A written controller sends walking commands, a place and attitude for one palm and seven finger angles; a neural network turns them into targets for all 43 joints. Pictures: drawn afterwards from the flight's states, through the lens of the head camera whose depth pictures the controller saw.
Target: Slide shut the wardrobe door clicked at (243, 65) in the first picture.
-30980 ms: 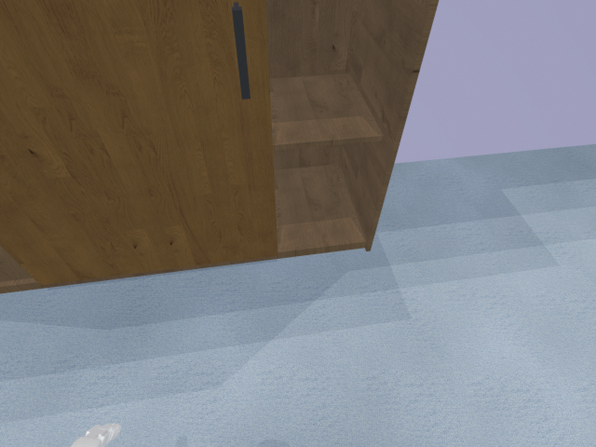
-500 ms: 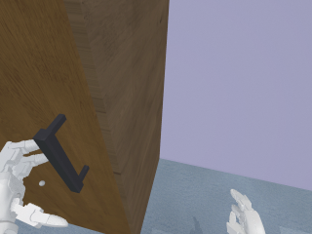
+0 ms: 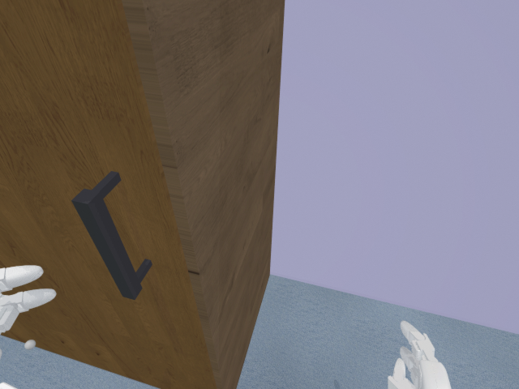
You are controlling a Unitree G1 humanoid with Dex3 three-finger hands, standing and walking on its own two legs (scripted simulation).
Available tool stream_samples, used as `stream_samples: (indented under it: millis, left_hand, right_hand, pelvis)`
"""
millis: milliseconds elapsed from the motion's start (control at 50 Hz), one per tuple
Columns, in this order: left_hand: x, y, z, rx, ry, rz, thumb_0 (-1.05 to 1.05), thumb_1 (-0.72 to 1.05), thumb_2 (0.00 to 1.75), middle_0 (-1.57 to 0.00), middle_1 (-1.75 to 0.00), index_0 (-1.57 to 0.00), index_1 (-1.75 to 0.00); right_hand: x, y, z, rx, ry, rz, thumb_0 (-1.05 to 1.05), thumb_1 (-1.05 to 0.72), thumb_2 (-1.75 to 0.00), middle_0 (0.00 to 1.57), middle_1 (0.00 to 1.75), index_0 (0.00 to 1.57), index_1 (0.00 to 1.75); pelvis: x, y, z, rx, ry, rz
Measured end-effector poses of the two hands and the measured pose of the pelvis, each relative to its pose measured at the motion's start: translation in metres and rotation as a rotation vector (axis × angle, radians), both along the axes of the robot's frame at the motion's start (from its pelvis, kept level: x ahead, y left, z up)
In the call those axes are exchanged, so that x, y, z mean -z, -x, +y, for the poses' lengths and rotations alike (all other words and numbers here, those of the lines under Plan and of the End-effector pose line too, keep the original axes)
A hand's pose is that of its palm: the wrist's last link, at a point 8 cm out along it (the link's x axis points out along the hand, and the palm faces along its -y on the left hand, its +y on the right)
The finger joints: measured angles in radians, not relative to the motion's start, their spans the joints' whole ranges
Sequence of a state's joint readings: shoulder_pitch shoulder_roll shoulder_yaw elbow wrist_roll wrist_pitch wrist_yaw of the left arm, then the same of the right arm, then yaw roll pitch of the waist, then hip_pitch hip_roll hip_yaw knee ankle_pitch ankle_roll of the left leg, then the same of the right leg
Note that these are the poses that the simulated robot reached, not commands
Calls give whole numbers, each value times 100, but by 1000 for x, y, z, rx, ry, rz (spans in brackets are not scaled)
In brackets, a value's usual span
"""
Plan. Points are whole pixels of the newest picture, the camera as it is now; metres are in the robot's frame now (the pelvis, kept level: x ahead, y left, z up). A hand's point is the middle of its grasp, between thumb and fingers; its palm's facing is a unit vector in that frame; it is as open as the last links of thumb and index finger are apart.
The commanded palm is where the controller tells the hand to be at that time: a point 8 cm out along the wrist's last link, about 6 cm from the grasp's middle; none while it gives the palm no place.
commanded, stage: slip the hand off the handle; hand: left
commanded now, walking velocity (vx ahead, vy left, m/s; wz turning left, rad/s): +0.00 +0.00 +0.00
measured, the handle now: (122, 240) +0.24 +0.24 +0.15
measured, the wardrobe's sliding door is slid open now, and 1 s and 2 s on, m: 0.00 0.00 0.00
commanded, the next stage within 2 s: draw the hand back to the body in 0.06 s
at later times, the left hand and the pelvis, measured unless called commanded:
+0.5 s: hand (37, 313) +0.13 +0.28 +0.15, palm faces -0.03 -0.98 -0.18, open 14.7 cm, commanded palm +0.06 +0.33 +0.16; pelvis +0.00 +0.04 +0.01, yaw -2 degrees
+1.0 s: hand (30, 283) +0.15 +0.29 +0.18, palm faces +0.41 -0.81 -0.42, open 12.6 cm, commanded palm +0.10 +0.33 +0.19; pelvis -0.01 +0.04 +0.02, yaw -3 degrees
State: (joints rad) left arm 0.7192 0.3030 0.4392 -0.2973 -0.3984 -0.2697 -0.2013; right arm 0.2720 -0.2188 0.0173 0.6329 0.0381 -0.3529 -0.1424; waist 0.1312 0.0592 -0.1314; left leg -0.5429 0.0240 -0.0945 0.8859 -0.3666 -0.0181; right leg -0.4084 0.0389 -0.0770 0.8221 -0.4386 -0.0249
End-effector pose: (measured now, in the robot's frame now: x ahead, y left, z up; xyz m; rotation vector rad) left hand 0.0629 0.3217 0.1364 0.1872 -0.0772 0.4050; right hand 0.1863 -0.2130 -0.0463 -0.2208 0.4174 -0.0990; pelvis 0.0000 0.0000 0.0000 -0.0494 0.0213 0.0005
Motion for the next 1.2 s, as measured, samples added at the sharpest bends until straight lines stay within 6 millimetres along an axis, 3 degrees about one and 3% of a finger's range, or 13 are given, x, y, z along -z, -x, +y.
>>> stream_samples:
  millis: [220, 320, 440, 560, 620, 700, 800, 940, 1060, 1200]
  left_hand:
    - [3, 5, 15, 21, -13, 35, -2, -55, 20, -26, -115, -25, -115]
    - [7, -15, 9, 218, -27, 150, -2, -55, 20, -25, -115, -25, -115]
    - [-12, -41, 4, 434, -17, 107, -2, -55, 20, -26, -115, -25, -115]
    - [-24, -49, 25, 389, 26, 58, -2, -55, 20, -26, -115, -25, -115]
    - [-21, -48, 22, 376, 59, 75, -2, -55, 20, -25, -115, -25, -115]
    - [-18, -45, 8, 406, 63, 99, -2, -52, 22, -25, -113, -24, -113]
    - [-37, -39, 10, 171, -179, 73, -2, -41, 27, -25, -107, -25, -107]
    - [-56, -39, 9, 5, -298, -1, -2, -20, 37, -25, -94, -24, -95]
    - [-59, -55, 5, -16, -308, -25, -1, 1, 47, -24, -82, -23, -82]
    - [-74, -82, 1, -1, -332, -87, -1, 25, 59, -23, -67, -23, -68]
  right_hand:
    - [-10, -11, 20, -14, 8, -44, 1, -90, -90, 20, 30, 20, 30]
    - [-18, -18, 37, -38, -13, -93, 1, -90, -90, 20, 30, 20, 30]
    - [-38, -20, 52, -33, -51, -192, 2, -90, -90, 20, 30, 20, 30]
    - [-54, -15, 55, -41, -58, -241, 1, -90, -90, 20, 30, 20, 30]
    - [-56, -10, 54, -51, -54, -241, 1, -90, -90, 20, 30, 20, 30]
    - [-53, -1, 50, -58, -38, -217, 1, -90, -90, 20, 30, 20, 30]
    - [-45, 16, 43, -41, 15, -123, 1, -90, -90, 20, 30, 20, 30]
    - [-13, 45, 32, 15, 17, 46, 1, -90, -90, 20, 30, 20, 30]
    - [-1, 60, 23, 76, 5, 131, 2, -90, -90, 20, 30, 20, 30]
    - [-6, 50, 13, 101, 3, 128, 2, -90, -90, 20, 30, 20, 30]
  pelvis:
    - [0, -4, 15, 5, 11, -7]
    - [-1, -4, 26, 7, 15, -16]
    - [-4, -3, 35, 28, 12, -38]
    - [-7, 1, 38, 40, 9, -59]
    - [-9, 4, 41, 39, 7, -65]
    - [-10, 8, 42, 38, 3, -72]
    - [-13, 16, 38, 42, 2, -85]
    - [-16, 18, 39, 44, -4, -95]
    - [-21, 11, 38, 51, -22, -110]
    - [-27, 0, 34, 64, -33, -120]
